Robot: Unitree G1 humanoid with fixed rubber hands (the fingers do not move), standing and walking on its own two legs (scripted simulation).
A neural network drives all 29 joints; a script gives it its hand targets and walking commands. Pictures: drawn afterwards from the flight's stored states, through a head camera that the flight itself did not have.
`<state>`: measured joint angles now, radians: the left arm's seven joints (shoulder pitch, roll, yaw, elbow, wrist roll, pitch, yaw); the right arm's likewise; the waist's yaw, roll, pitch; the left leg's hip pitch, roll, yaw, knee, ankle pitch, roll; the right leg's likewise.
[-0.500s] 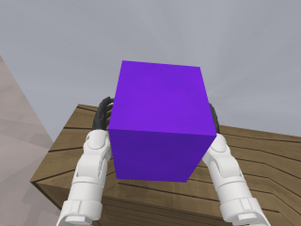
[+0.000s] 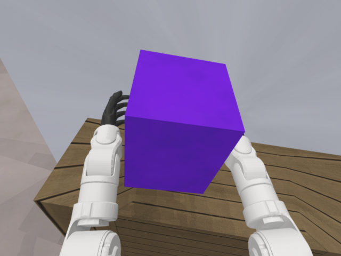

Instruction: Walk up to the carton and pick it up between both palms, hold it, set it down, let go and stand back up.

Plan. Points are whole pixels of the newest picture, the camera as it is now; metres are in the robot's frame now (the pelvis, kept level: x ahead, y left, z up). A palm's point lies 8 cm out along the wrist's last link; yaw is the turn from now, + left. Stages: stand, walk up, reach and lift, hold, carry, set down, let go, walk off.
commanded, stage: reach and lift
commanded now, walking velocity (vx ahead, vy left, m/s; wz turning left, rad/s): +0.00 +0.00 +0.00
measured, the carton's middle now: (173, 126) +0.37 +0.00 +0.13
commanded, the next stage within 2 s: hold in 1.02 s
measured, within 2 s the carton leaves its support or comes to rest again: neither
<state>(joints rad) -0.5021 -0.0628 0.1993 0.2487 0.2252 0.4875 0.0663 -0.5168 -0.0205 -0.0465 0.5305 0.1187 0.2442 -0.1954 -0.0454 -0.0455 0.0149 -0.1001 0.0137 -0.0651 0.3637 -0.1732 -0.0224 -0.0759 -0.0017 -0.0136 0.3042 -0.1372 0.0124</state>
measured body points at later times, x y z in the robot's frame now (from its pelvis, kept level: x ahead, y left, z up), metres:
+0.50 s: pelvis +0.01 +0.00 +0.00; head -0.03 +0.03 +0.45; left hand +0.39 +0.14 +0.15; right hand +0.38 -0.15 +0.14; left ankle +0.02 +0.13 -0.75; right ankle +0.02 -0.13 -0.75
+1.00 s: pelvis +0.02 +0.01 +0.00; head -0.02 +0.03 +0.45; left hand +0.38 +0.15 +0.17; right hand +0.38 -0.15 +0.15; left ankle +0.02 +0.13 -0.75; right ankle +0.02 -0.13 -0.75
